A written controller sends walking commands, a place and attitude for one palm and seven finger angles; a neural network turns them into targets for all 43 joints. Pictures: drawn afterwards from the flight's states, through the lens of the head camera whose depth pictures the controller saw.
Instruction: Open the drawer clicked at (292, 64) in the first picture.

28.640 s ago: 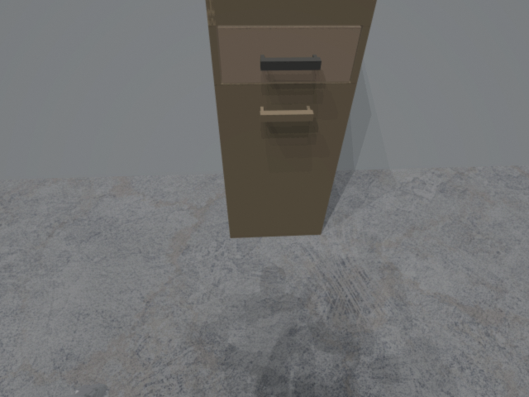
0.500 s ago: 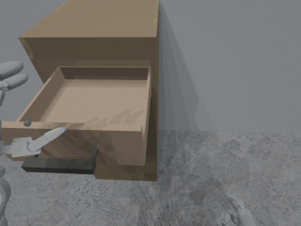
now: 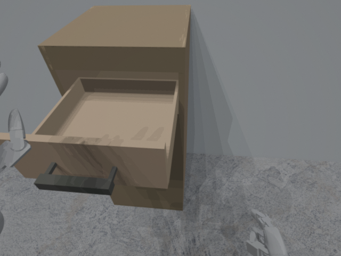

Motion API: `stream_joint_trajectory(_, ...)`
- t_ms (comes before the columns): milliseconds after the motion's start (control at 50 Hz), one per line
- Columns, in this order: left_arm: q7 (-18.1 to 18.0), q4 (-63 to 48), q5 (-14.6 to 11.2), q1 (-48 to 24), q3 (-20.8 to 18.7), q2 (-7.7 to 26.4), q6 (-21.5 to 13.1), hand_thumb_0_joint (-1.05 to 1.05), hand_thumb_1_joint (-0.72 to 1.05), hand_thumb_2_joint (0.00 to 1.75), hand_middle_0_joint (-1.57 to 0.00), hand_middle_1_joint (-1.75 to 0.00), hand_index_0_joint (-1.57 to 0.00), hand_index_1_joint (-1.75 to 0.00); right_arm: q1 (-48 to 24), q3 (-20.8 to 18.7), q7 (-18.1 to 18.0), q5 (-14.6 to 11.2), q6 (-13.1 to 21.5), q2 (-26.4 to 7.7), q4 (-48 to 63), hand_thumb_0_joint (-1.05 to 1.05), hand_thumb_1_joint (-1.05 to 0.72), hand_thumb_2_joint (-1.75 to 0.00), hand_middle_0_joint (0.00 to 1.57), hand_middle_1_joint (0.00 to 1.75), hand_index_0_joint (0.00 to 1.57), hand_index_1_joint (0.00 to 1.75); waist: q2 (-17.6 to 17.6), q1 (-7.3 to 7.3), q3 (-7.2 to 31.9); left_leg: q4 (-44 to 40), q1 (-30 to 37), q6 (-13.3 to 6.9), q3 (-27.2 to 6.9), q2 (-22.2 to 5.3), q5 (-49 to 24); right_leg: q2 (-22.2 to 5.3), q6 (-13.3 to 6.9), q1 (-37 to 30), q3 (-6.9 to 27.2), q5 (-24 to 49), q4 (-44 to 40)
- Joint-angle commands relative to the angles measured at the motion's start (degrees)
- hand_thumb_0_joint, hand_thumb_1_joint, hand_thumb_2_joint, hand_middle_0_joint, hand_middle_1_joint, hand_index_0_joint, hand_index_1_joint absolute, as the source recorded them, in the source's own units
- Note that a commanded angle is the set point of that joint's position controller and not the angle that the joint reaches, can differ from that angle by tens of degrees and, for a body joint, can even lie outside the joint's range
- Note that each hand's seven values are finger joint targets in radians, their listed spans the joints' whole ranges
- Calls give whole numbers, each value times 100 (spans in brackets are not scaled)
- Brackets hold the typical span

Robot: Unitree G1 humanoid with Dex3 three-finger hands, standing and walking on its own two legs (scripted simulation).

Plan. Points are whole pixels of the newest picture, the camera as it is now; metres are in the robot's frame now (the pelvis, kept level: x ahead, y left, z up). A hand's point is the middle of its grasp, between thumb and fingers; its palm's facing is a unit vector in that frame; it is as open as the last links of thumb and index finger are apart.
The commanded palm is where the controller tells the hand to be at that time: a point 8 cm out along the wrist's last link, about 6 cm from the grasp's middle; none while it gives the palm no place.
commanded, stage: draw the hand back to the body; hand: left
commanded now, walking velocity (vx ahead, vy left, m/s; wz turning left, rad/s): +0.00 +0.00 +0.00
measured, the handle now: (79, 176) +0.25 +0.25 +0.08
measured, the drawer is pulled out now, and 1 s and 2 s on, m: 0.30 0.30 0.30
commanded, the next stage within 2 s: step back with the hand held close in 0.04 s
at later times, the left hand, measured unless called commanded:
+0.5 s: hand (12, 161) +0.16 +0.24 +0.26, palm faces +0.39 -0.74 -0.56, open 7.4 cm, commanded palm +0.09 +0.31 +0.27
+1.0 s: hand out of the picture +0.05 +0.27 +0.27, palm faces +0.54 -0.73 -0.41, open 7.4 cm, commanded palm -0.02 +0.32 +0.27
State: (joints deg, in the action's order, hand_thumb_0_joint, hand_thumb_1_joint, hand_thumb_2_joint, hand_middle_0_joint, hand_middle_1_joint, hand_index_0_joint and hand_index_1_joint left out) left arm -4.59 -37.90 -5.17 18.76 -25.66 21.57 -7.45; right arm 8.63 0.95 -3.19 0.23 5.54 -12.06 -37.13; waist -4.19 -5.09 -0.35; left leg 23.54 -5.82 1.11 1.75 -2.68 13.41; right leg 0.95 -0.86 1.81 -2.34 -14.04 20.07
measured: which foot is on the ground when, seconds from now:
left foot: down 0.00-1.00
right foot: down 0.00-0.92, up 0.94-1.00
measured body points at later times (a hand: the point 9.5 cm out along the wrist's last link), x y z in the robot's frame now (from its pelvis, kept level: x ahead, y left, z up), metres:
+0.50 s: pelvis -0.05 +0.03 -0.01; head -0.03 +0.03 +0.44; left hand +0.13 +0.28 +0.29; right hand +0.12 -0.23 -0.08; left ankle +0.00 +0.13 -0.74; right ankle -0.03 -0.11 -0.74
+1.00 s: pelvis -0.15 +0.05 -0.02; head -0.13 +0.06 +0.43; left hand +0.02 +0.31 +0.29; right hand +0.01 -0.20 -0.10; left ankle -0.07 +0.13 -0.74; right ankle -0.11 -0.09 -0.71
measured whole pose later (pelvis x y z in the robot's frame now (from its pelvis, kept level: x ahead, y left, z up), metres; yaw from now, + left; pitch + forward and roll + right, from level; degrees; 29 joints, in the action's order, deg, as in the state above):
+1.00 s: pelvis -0.15 +0.05 -0.02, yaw +0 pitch +1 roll -2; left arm -8.7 -43.2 -2.2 18.9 -34.6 28.0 -15.9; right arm 12.6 -0.8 -3.1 0.1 6.4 -11.5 -34.6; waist -0.5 1.0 -1.5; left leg 35.1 -25.1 -2.7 1.1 -0.4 10.8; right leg 1.1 0.7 27.9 0.4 -22.8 48.8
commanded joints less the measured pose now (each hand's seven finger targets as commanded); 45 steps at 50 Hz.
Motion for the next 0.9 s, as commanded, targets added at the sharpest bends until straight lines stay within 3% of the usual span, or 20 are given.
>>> stream_joint_trajectory(0,-149,-711,-55,-851,-713,1146,-284,0,90,90,-20,-30,-20,-30,-786,-185,-72,-22,273,-494,883,0,-90,-90,20,30,20,30,-32,76,311,-159,467,-152,18,43,-1388,-97,-4,536,66,1476,-370)
stream_joint_trajectory(60,-121,-476,-91,-886,-677,1109,-268,0,90,90,-20,-30,-20,-30,-809,-190,-75,-32,253,-526,870,0,-90,-90,20,30,20,30,226,95,157,-222,414,-168,-14,38,-1214,-81,12,589,51,1241,-478)
stream_joint_trajectory(120,-98,-567,-93,-878,-655,1101,-295,0,90,90,-20,-30,-20,-30,-847,-210,-61,-35,261,-522,896,0,-90,-90,20,30,20,30,127,59,274,-248,428,-183,-17,38,-1107,-108,13,540,83,1117,-455)
stream_joint_trajectory(140,-182,-746,11,-1663,-1366,1991,-597,0,90,90,-20,-30,-20,-30,-753,-88,-2,-172,151,-630,1188,0,-90,-90,20,30,20,30,-178,334,-324,-119,23,-207,-92,10,-686,-346,14,1267,536,1091,-713)
stream_joint_trajectory(160,-114,-575,-17,-1022,-999,1563,-629,0,90,90,-20,-30,-20,-30,-879,-190,-38,-123,119,-651,1132,0,-90,-90,20,30,20,30,394,318,74,102,27,-258,-188,-1,-754,-484,42,1418,613,1277,-748)
stream_joint_trajectory(200,-80,-706,44,-653,-822,1435,-593,0,90,90,-20,-30,-20,-30,-812,-244,-22,-117,41,-674,1163,0,-90,-90,20,30,20,30,781,371,250,313,41,-269,-173,19,-940,-607,42,1434,644,1577,-727)
stream_joint_trajectory(260,-125,-992,67,-220,-947,1525,-669,0,90,90,-20,-30,-20,-30,-718,-315,-26,-126,4,-704,1206,0,-90,-90,20,30,20,30,271,400,776,344,49,-240,-107,-44,-1345,-670,29,1275,613,1959,-403)
stream_joint_trajectory(340,-220,-1387,37,323,-1411,1851,-761,0,90,90,-20,-30,-20,-30,-591,-415,-10,-148,-67,-725,1312,0,-90,-90,20,30,20,30,221,392,1224,300,-77,-216,-150,-164,-1811,-582,59,1078,497,1967,-34)
stream_joint_trajectory(400,-270,-1563,15,578,-1576,1883,-827,0,90,90,-20,-30,-20,-30,-518,-458,15,-177,-83,-725,1409,0,-90,-90,20,30,20,30,216,405,1258,235,-345,-221,-256,-288,-1837,-482,84,1067,460,1741,207)
stream_joint_trajectory(460,-329,-1728,25,668,-1733,1966,-906,0,90,90,-20,-30,-20,-30,-480,-480,-2,-160,-13,-766,1452,0,-90,-90,20,30,20,30,-159,382,1279,-27,-667,-260,-459,-445,-1736,-298,113,957,283,1401,592)
stream_joint_trajectory(540,-379,-1698,79,484,-1804,1930,-967,0,90,90,-20,-30,-20,-30,-413,-509,3,-140,139,-823,1460,0,-90,-90,20,30,20,30,-704,375,1125,-548,-1484,-401,-667,-792,-728,-109,113,752,94,505,1453)
stream_joint_trajectory(600,-422,-1338,146,92,-1752,1795,-996,0,90,90,-20,-30,-20,-30,-297,-496,9,-131,271,-837,1387,0,-90,-90,20,30,20,30,-709,438,678,-835,-2424,-513,-796,-998,754,-108,108,623,126,26,1809)
stream_joint_trajectory(640,-432,-1178,178,-206,-1750,1826,-1008,0,90,90,-20,-30,-20,-30,-293,-496,-6,-133,330,-856,1350,0,-90,-90,20,30,20,30,-499,458,490,-686,-2702,-512,-739,-879,1363,-180,78,662,276,135,1564)
stream_joint_trajectory(680,-423,-893,205,-440,-1498,1644,-986,0,90,90,-20,-30,-20,-30,-203,-458,13,-148,368,-822,1295,0,-90,-90,20,30,20,30,-10,559,226,-224,-2471,-390,-593,-563,1511,-400,-30,1332,618,-310,863)
stream_joint_trajectory(740,-462,-1028,253,-664,-1402,1819,-1009,0,90,90,-20,-30,-20,-30,-116,-512,19,-159,346,-836,1142,0,-90,-90,20,30,20,30,969,583,253,1651,-826,-103,-166,114,1142,-1120,-364,3369,1406,-2118,-751)
stream_joint_trajectory(760,-473,-1077,254,-680,-1174,1677,-984,0,90,90,-20,-30,-20,-30,-97,-469,27,-167,315,-739,1066,0,-90,-90,20,30,20,30,1272,627,372,2371,-513,-75,-142,252,946,-1500,-507,3637,1431,-2087,-914)
stream_joint_trajectory(800,-481,-1246,274,-561,-1235,1727,-927,0,90,90,-20,-30,-20,-30,-215,-383,31,-131,304,-635,1102,0,-90,-90,20,30,20,30,1507,566,561,2516,-670,-122,-221,173,870,-1677,-589,3270,1242,-1126,-679)
stream_joint_trajectory(840,-513,-1323,248,-439,-1409,1863,-891,0,90,90,-20,-30,-20,-30,-226,-319,-24,-110,281,-605,1098,0,-90,-90,20,30,20,30,1070,593,585,1153,-660,-136,-244,67,593,-1307,-341,2864,780,-595,-73)
stream_joint_trajectory(860,-529,-1367,221,-339,-1438,1820,-924,0,90,90,-20,-30,-20,-30,-198,-339,-66,-91,279,-700,1148,0,-90,-90,20,30,20,30,384,602,418,127,-1101,-247,-667,-204,696,-861,-131,2603,562,-625,518)
stream_joint_trajectory(880,-544,-1512,228,-385,-1420,1708,-1015,0,90,90,-20,-30,-20,-30,-258,-356,-83,-78,304,-810,1259,0,-90,-90,20,30,20,30,-800,540,372,-641,-1827,-487,-1417,-793,725,-282,86,2126,273,-527,1631)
